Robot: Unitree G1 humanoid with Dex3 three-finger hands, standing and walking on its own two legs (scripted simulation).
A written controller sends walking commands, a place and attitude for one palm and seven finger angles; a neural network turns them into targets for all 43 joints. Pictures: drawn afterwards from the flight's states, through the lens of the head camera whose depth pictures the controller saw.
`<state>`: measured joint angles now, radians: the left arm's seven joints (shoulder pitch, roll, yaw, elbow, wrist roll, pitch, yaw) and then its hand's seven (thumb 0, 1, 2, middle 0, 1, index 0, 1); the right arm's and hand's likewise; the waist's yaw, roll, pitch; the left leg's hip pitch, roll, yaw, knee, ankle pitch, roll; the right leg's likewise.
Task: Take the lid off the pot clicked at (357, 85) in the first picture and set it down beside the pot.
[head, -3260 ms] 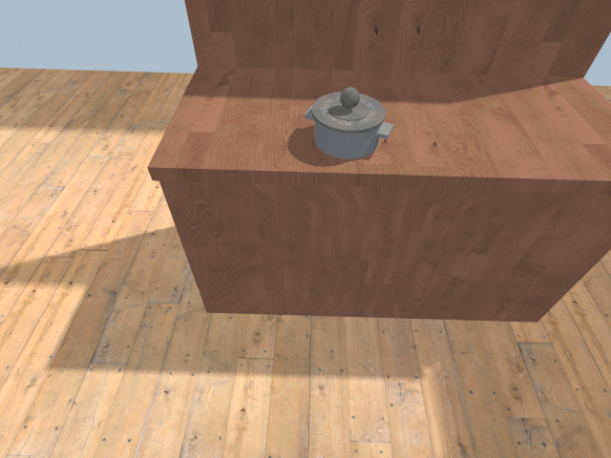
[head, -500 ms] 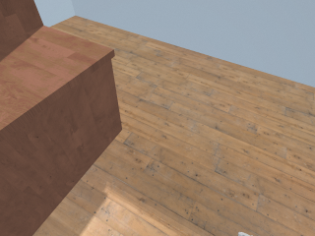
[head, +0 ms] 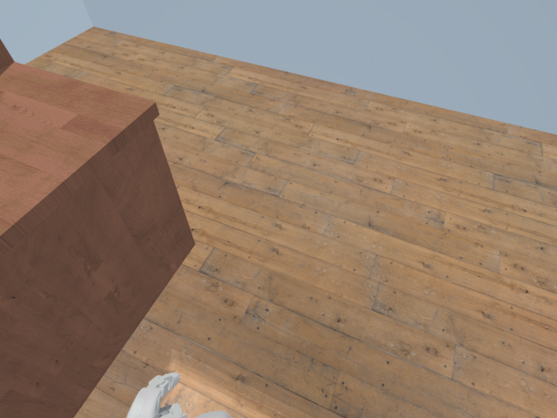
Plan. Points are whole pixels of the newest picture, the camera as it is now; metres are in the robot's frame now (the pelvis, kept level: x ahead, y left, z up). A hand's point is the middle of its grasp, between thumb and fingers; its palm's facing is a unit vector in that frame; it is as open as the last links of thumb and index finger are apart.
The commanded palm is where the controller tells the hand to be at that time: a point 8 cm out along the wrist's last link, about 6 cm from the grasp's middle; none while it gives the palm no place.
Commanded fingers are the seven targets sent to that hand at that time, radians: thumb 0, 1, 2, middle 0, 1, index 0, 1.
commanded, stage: turn to face it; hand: left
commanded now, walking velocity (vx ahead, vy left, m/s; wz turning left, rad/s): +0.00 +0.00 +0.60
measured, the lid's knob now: out of the picture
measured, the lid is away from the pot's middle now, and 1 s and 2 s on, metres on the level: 0.00 0.00 0.00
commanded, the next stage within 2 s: take the last steps up to it in 1.68 s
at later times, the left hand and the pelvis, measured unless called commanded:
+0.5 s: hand out of the picture +0.03 +0.26 -0.15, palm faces +0.31 -0.90 -0.30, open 7.4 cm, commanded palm none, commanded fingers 0.00 0.90 0.90 -0.20 -0.30 -0.20 -0.30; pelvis +0.02 +0.01 +0.01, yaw +15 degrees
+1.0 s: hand out of the picture -0.08 +0.14 -0.15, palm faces +0.60 -0.76 -0.25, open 7.4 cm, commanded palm none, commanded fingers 0.00 0.90 0.90 -0.20 -0.30 -0.20 -0.30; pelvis +0.00 -0.05 +0.01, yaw +35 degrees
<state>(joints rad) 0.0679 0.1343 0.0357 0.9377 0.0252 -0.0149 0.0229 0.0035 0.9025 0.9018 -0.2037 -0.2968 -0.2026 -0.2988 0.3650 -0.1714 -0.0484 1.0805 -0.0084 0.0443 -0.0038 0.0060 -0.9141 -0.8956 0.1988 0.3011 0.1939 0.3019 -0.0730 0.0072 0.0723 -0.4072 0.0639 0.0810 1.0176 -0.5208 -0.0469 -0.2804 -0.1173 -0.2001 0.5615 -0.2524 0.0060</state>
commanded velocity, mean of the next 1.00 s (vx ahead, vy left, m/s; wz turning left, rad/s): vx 0.00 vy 0.00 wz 0.60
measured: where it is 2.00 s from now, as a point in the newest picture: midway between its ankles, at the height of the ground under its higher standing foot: outside the picture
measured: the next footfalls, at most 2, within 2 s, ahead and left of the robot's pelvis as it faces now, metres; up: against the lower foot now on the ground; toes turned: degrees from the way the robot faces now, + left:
left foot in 0.14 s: +0.08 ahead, +0.12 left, +0.00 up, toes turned +13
right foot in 0.64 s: +0.11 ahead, -0.12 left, +0.00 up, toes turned +19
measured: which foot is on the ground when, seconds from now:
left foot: up 0.00-0.12, down 0.14-0.64, up 0.66-1.00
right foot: down 0.00-0.14, up 0.16-0.62, down 0.64-1.00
